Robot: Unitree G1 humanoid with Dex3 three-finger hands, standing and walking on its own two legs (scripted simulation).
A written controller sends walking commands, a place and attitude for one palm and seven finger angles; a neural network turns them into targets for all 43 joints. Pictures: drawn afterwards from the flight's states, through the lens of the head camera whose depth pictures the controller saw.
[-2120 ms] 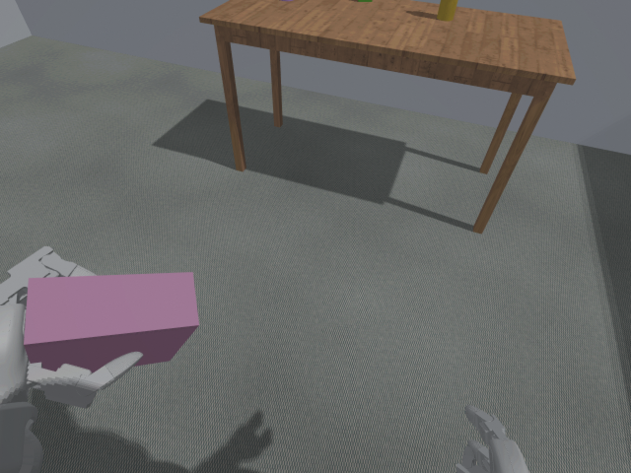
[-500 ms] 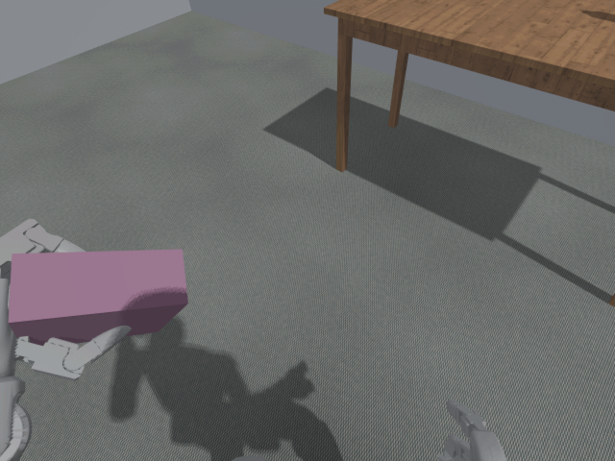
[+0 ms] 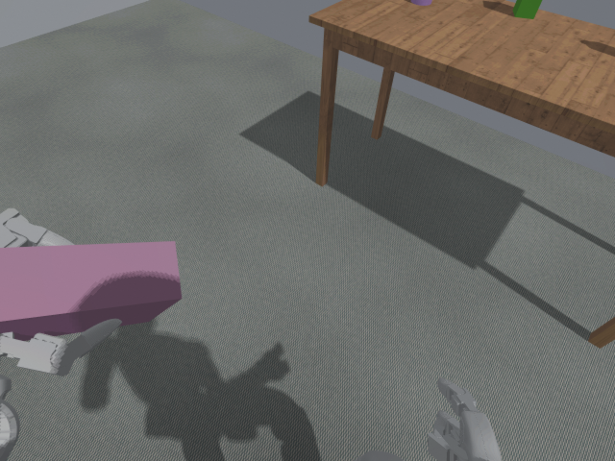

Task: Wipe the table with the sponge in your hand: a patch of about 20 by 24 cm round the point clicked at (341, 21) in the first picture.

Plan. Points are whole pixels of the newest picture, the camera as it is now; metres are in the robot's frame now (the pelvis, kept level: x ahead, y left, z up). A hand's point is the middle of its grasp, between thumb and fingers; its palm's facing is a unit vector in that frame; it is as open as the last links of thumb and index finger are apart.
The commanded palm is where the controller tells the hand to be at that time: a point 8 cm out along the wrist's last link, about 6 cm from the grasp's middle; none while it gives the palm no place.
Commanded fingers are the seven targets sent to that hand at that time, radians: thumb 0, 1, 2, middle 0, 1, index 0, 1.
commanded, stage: walk to a spot facing it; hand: left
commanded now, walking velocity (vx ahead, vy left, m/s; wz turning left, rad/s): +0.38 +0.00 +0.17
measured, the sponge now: (115, 291) +0.25 +0.20 +0.16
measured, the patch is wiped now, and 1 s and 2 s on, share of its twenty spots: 0.00 0.00 0.00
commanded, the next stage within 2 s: turn to face it in 1.98 s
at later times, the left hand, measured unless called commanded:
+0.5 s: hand (128, 191) +0.35 +0.21 +0.19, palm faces +0.50 -0.75 -0.42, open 9.6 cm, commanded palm +0.30 +0.26 +0.19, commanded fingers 0.00 0.10 1.30 -1.20 -1.60 -1.20 -1.60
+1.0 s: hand (162, 141) +0.45 +0.21 +0.18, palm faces +0.63 -0.64 -0.44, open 9.6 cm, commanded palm +0.38 +0.23 +0.19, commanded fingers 0.00 0.10 1.30 -1.20 -1.60 -1.20 -1.60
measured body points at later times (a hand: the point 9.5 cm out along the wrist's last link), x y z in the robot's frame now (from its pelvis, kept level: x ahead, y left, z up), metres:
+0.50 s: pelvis +0.17 -0.04 +0.00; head +0.20 -0.03 +0.45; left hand +0.32 +0.25 +0.21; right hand +0.36 -0.29 -0.08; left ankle +0.23 +0.09 -0.73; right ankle +0.11 -0.14 -0.73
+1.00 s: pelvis +0.31 -0.08 +0.01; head +0.34 -0.09 +0.46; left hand +0.41 +0.24 +0.20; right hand +0.52 -0.27 -0.11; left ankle +0.29 +0.05 -0.65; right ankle +0.34 -0.18 -0.73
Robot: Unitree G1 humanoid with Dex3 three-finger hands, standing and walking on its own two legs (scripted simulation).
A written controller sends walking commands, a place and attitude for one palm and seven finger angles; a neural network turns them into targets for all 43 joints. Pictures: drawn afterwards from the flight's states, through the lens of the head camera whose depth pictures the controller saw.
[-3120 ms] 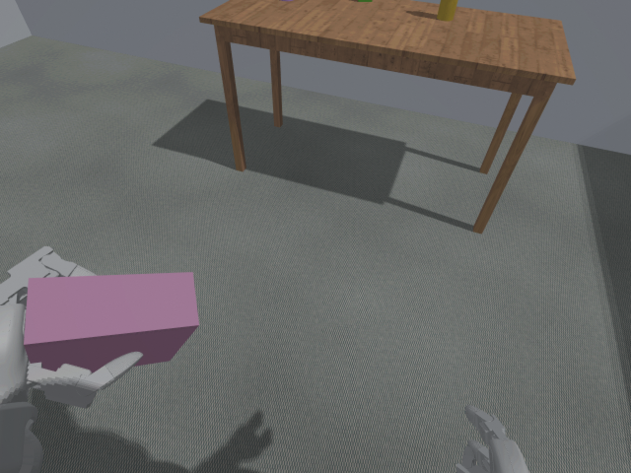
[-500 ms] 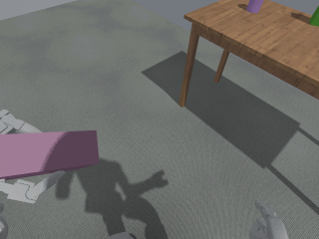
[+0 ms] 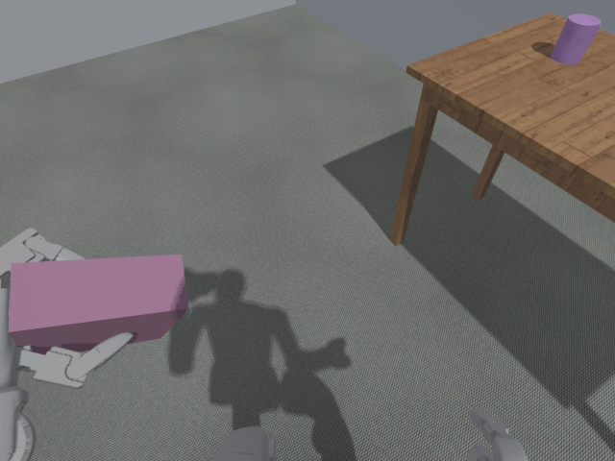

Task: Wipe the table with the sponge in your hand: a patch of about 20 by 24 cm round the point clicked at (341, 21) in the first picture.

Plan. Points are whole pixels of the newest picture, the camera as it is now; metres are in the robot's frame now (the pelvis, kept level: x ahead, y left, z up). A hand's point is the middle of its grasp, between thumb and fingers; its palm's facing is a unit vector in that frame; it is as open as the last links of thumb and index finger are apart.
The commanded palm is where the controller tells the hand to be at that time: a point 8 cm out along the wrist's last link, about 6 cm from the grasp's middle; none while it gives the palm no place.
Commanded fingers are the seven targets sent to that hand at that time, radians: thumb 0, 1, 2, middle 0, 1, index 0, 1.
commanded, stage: walk to a spot facing it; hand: left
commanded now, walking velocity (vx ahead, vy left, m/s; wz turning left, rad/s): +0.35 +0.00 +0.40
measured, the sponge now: (126, 306) +0.23 +0.20 +0.15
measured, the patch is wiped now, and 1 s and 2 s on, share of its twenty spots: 0.00 0.00 0.00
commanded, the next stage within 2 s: turn to face it in 0.98 s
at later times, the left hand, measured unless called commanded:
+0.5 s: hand (90, 228) +0.30 +0.25 +0.19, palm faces +0.51 -0.71 -0.49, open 9.6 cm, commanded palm +0.25 +0.28 +0.18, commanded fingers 0.00 0.10 1.30 -1.20 -1.60 -1.20 -1.60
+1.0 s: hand (62, 190) +0.36 +0.32 +0.18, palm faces +0.66 -0.60 -0.45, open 9.6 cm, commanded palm +0.28 +0.32 +0.18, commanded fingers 0.00 0.10 1.30 -1.20 -1.60 -1.20 -1.60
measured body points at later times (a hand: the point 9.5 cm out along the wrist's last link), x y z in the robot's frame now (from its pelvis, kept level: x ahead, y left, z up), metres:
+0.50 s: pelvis +0.13 -0.02 -0.01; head +0.16 -0.03 +0.44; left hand +0.27 +0.28 +0.21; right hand +0.32 -0.17 -0.11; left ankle +0.12 +0.12 -0.74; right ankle +0.19 -0.13 -0.73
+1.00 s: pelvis +0.23 +0.00 -0.02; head +0.27 +0.04 +0.43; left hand +0.32 +0.34 +0.20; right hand +0.49 -0.15 -0.09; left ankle +0.25 +0.14 -0.74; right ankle +0.25 -0.13 -0.65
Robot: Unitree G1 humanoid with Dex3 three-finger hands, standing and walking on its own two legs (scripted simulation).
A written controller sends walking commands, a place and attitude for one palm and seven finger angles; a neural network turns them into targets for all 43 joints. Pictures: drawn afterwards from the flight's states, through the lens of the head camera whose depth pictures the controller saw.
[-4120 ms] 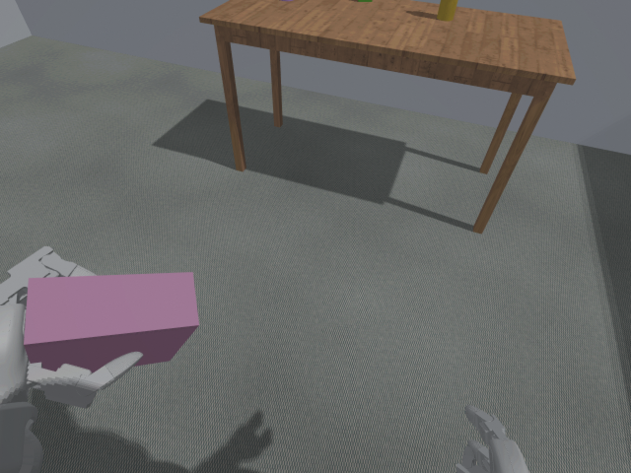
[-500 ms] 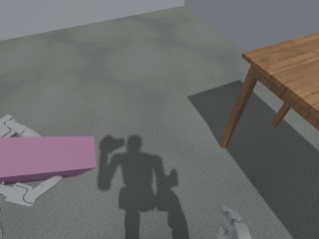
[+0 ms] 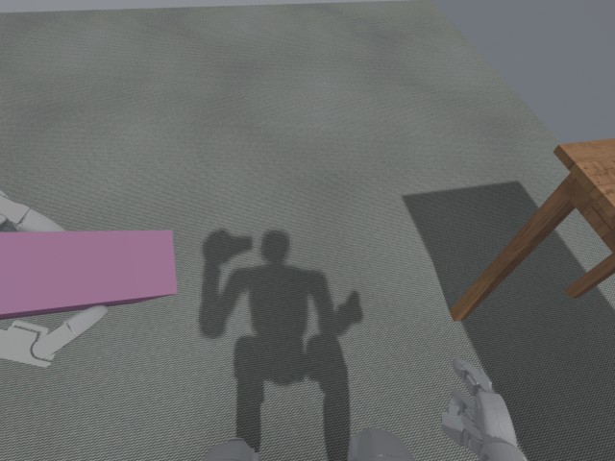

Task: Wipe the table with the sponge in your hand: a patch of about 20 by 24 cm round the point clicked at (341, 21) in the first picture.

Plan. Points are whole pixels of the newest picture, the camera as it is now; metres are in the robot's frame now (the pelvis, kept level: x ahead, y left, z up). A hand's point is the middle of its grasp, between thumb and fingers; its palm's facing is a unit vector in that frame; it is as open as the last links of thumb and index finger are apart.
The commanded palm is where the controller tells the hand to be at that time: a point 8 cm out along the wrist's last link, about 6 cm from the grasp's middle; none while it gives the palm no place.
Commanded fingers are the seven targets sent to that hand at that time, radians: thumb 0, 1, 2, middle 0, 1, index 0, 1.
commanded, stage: turn to face it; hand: left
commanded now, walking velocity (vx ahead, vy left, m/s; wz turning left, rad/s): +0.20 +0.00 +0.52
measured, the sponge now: (102, 275) +0.25 +0.20 +0.17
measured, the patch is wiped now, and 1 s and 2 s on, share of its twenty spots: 0.00 0.00 0.00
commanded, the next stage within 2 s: none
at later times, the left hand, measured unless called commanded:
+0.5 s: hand (146, 239) +0.28 +0.16 +0.19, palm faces +0.36 -0.84 -0.40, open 9.6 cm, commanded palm +0.22 +0.21 +0.20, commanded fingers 0.00 0.10 1.30 -1.20 -1.60 -1.20 -1.60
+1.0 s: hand (303, 235) +0.30 +0.03 +0.18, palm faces +0.00 -0.84 -0.55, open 9.6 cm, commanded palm +0.25 +0.10 +0.20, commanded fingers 0.00 0.10 1.30 -1.20 -1.60 -1.20 -1.60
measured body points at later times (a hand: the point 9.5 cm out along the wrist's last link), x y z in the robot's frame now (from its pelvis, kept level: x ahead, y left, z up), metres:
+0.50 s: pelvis +0.06 -0.06 +0.02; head +0.08 -0.07 +0.47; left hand +0.25 +0.21 +0.21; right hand +0.26 -0.31 -0.05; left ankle +0.04 +0.07 -0.69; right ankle +0.09 -0.14 -0.72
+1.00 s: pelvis +0.01 -0.11 +0.00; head +0.07 -0.15 +0.45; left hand +0.30 +0.07 +0.21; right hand +0.08 -0.36 -0.12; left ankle +0.02 +0.05 -0.65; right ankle +0.03 -0.19 -0.72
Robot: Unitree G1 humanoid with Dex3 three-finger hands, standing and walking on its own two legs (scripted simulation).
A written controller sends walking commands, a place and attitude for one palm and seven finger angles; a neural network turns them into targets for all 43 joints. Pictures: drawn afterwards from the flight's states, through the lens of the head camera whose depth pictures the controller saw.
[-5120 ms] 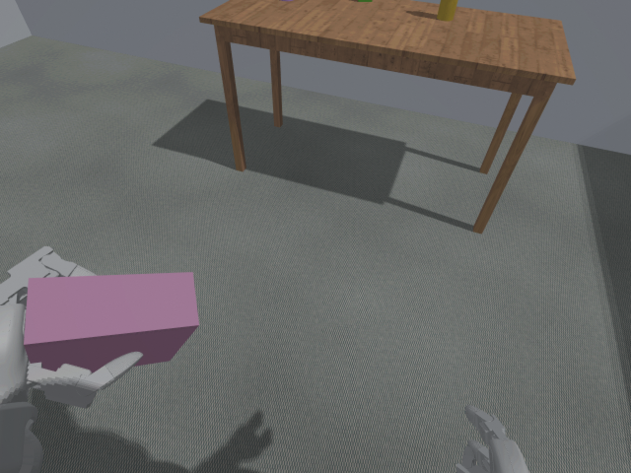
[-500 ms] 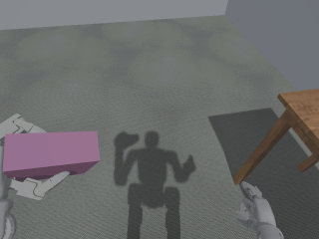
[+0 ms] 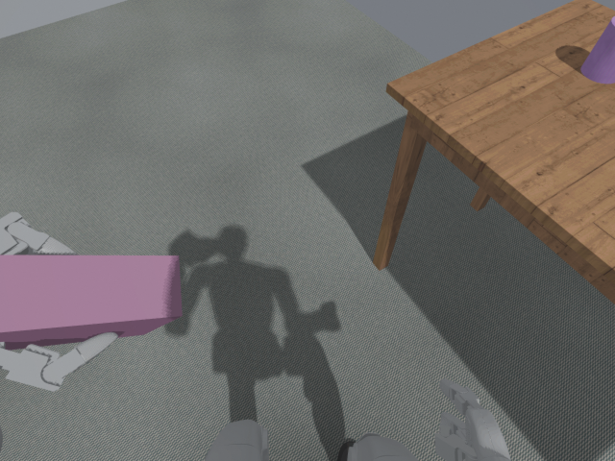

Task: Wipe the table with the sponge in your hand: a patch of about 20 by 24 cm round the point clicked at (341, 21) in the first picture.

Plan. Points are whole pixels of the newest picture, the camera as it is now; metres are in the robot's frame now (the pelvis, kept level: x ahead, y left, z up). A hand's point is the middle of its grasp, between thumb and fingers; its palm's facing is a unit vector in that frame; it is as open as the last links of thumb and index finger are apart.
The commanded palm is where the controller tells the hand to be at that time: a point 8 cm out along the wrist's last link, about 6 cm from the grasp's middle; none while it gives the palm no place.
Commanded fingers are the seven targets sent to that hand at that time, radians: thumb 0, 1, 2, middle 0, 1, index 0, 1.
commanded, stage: turn to face it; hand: left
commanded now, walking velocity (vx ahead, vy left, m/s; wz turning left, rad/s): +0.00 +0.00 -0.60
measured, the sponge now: (112, 303) +0.24 +0.19 +0.15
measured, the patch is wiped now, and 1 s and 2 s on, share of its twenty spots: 0.00 0.00 0.00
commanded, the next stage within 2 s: none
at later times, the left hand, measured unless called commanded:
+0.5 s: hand (89, 339) +0.20 +0.18 +0.18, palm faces +0.20 -0.88 -0.43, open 9.7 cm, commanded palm +0.16 +0.22 +0.19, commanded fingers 0.00 0.10 1.30 -1.20 -1.60 -1.20 -1.60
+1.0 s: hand (250, 389) +0.17 +0.05 +0.18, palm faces -0.14 -0.86 -0.48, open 9.7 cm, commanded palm +0.14 +0.11 +0.19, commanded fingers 0.00 0.10 1.30 -1.20 -1.60 -1.20 -1.60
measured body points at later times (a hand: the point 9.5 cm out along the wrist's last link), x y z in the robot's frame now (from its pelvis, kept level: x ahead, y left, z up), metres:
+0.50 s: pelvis -0.07 -0.01 +0.01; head -0.05 -0.01 +0.46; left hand +0.18 +0.22 +0.21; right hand +0.06 -0.26 -0.07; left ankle -0.04 +0.14 -0.72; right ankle -0.06 -0.09 -0.67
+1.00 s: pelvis -0.15 -0.03 +0.00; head -0.11 -0.05 +0.45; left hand +0.17 +0.10 +0.21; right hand -0.16 -0.35 -0.08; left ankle -0.08 +0.08 -0.72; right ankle -0.10 -0.14 -0.72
